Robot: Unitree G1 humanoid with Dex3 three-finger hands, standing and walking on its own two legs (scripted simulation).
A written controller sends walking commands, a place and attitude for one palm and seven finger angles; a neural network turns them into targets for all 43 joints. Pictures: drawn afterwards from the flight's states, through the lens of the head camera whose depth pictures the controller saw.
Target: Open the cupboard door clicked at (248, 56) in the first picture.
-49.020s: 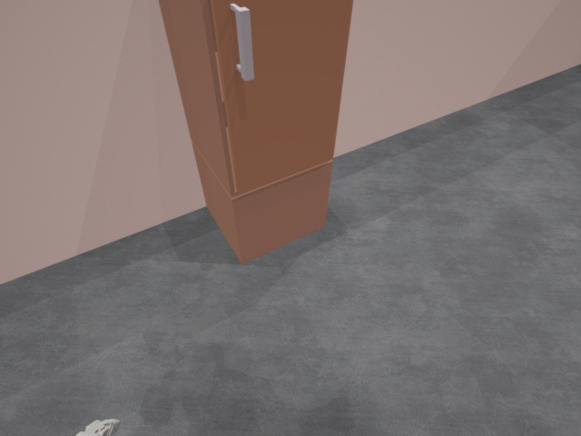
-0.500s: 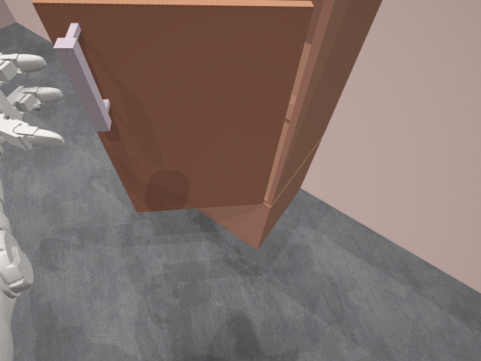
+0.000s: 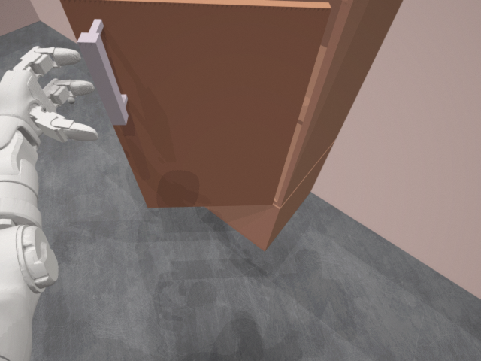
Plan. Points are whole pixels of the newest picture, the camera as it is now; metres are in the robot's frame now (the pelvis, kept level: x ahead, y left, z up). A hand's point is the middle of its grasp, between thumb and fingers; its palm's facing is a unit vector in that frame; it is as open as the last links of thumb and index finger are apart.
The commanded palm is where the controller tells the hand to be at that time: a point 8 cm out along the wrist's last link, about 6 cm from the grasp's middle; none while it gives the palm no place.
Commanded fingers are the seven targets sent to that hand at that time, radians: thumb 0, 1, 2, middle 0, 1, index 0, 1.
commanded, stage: slide the fingers in behind the handle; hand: left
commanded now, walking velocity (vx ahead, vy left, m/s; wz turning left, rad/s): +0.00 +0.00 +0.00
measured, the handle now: (109, 75) +0.53 +0.20 +0.16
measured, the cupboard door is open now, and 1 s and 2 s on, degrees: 41 41 41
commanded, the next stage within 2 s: close the thumb around the handle in 1.40 s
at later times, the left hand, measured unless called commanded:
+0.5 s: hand (104, 95) +0.48 +0.20 +0.16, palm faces +0.00 -1.00 +0.02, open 14.0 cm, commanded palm +0.46 +0.25 +0.16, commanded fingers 0.00 -0.50 0.30 -0.30 -1.20 -0.30 -1.20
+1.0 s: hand (121, 96) +0.49 +0.18 +0.16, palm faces +0.02 -1.00 +0.02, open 14.0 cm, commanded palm +0.46 +0.22 +0.16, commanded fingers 0.00 -0.50 0.30 -0.30 -1.20 -0.30 -1.20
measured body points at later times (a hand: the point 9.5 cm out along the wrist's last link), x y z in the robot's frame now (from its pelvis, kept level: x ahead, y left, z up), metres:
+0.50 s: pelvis +0.00 -0.01 +0.00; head +0.06 -0.01 +0.45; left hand +0.48 +0.25 +0.16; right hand +0.01 -0.28 -0.11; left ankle -0.01 +0.09 -0.72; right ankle -0.01 -0.12 -0.72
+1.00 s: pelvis -0.01 -0.01 +0.00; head +0.06 -0.01 +0.45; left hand +0.48 +0.23 +0.16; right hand +0.02 -0.29 -0.11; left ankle -0.01 +0.09 -0.72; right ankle -0.01 -0.12 -0.72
